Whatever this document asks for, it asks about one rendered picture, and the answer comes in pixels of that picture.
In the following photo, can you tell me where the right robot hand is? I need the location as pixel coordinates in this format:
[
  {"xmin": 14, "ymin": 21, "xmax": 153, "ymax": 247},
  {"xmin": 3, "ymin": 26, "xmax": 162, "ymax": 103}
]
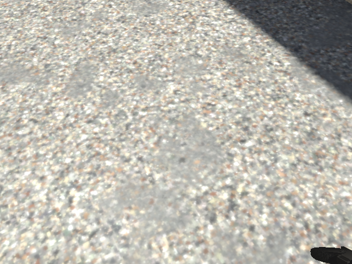
[{"xmin": 310, "ymin": 246, "xmax": 352, "ymax": 264}]

